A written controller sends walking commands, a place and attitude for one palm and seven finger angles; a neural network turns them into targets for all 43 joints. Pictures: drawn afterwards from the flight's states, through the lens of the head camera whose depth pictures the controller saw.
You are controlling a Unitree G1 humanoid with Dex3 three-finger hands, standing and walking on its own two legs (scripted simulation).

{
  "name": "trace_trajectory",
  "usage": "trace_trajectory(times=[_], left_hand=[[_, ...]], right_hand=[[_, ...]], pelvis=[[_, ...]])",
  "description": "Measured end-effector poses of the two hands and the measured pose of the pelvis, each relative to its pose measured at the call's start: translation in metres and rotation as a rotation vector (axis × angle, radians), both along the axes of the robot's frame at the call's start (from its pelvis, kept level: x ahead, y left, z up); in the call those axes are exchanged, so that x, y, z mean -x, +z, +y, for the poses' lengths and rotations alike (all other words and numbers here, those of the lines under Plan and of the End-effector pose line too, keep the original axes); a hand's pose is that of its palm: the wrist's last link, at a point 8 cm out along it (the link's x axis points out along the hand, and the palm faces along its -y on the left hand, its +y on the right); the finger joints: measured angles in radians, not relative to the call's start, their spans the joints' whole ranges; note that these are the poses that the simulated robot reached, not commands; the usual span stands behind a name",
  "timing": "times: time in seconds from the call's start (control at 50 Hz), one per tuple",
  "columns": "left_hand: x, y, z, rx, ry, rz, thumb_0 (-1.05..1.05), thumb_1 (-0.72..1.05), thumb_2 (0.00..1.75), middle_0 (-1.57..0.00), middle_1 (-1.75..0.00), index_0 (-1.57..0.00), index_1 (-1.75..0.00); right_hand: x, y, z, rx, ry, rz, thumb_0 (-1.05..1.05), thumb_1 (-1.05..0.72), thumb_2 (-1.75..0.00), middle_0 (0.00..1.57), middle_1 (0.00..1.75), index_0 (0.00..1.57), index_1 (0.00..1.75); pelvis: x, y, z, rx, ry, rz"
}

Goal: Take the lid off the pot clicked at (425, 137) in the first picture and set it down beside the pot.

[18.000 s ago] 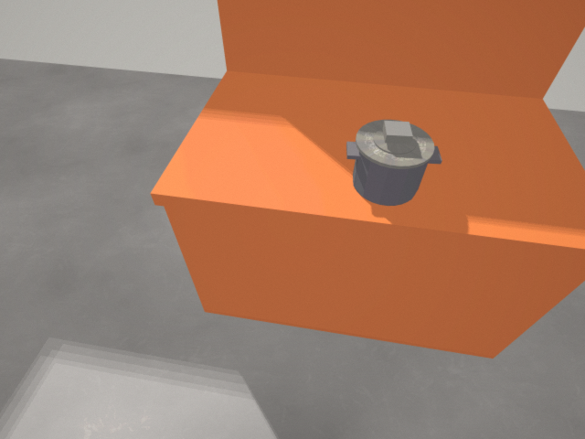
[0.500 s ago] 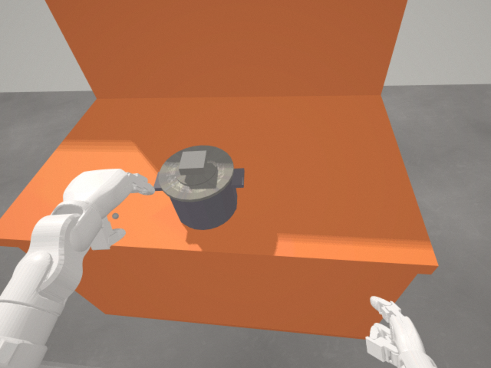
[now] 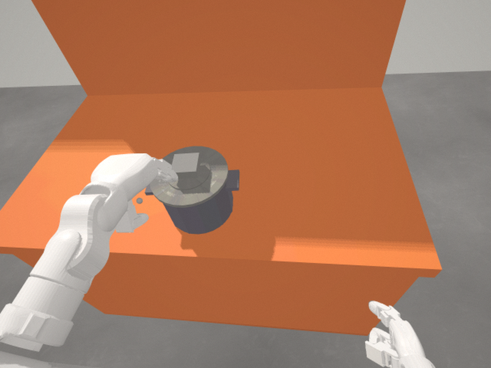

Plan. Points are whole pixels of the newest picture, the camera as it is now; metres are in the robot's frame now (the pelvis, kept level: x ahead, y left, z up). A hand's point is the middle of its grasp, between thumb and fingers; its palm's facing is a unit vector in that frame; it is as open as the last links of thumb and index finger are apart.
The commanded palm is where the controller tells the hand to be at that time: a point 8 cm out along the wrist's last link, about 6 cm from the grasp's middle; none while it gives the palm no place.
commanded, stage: move the open hand above the knob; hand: left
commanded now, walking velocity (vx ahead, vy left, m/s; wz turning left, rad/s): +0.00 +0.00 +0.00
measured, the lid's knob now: (186, 165) +0.48 +0.17 +0.04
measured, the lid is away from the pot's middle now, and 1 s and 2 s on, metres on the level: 0.00 0.00 0.00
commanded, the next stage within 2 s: lower the open fingers around the knob in 1.68 s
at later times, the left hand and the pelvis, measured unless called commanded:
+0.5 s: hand (161, 173) +0.40 +0.18 +0.11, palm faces -0.24 -0.06 -0.97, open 10.0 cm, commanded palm +0.38 +0.19 +0.17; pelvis +0.01 +0.00 +0.00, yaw +0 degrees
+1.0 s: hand (177, 147) +0.45 +0.16 +0.11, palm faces -0.31 -0.02 -0.95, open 10.0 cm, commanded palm +0.45 +0.17 +0.17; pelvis +0.01 +0.00 -0.01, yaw -1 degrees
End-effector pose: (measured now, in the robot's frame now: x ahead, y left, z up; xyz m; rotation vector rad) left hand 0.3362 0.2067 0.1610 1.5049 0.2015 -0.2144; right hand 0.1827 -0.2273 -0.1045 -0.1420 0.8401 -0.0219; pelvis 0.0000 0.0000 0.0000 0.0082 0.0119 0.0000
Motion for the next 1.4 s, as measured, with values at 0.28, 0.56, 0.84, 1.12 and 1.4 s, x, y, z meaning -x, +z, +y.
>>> trace_trajectory(times=[0.28, 0.56, 0.84, 1.12, 1.4], left_hand=[[-0.036, 0.002, -0.029, -0.007, -0.060, -0.018, 0.00, -0.26, 1.38, -0.85, -0.08, -0.84, -0.08], [-0.055, 0.001, -0.028, -0.016, -0.003, 0.001, 0.00, -0.26, 1.38, -0.85, -0.08, -0.84, -0.08], [-0.093, 0.007, -0.037, -0.036, 0.005, 0.031, 0.00, -0.26, 1.38, -0.85, -0.08, -0.84, -0.08], [-0.124, 0.009, -0.041, -0.014, -0.003, 0.044, 0.00, -0.26, 1.38, -0.85, -0.08, -0.84, -0.08], [-0.114, 0.006, -0.032, -0.019, -0.009, 0.025, 0.00, -0.26, 1.38, -0.85, -0.08, -0.84, -0.08]], right_hand=[[0.001, -0.006, -0.006, -0.013, -0.037, 0.029, 0.02, -0.91, -0.90, 0.20, 0.30, 0.20, 0.30], [0.005, -0.009, -0.009, -0.021, -0.053, 0.047, 0.01, -0.91, -0.90, 0.20, 0.30, 0.20, 0.30], [0.032, -0.017, -0.016, 0.001, -0.112, 0.120, 0.01, -0.91, -0.90, 0.20, 0.30, 0.20, 0.30], [0.076, -0.026, -0.027, 0.024, -0.198, 0.233, 0.01, -0.91, -0.90, 0.20, 0.30, 0.20, 0.30], [0.054, -0.021, -0.017, 0.013, -0.164, 0.195, 0.01, -0.91, -0.90, 0.20, 0.30, 0.20, 0.30]], pelvis=[[-0.009, -0.002, -0.001, -0.004, -0.006, 0.025], [-0.010, -0.004, -0.002, -0.006, -0.006, 0.039], [-0.007, -0.005, -0.001, -0.006, -0.007, 0.064], [-0.011, -0.005, 0.003, -0.007, -0.029, 0.094], [-0.012, -0.005, 0.008, -0.003, -0.021, 0.092]])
